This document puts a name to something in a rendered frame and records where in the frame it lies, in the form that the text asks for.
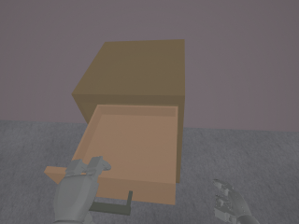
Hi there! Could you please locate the right robot hand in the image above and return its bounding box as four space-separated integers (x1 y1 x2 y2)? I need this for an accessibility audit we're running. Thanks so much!
213 178 252 224

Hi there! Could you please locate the robot right forearm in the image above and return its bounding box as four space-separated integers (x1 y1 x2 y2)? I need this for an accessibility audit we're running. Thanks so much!
235 215 260 224

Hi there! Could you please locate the handle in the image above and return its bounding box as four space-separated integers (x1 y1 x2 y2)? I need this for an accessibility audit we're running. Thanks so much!
89 190 133 216

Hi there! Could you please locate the left robot hand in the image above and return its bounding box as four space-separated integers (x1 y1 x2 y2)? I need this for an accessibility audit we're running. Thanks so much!
53 156 111 224

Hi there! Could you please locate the drawer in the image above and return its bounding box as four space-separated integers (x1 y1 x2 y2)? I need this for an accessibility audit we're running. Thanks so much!
44 105 178 205

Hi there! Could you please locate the cabinet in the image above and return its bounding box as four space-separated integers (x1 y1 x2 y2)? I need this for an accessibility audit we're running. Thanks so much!
71 39 185 183

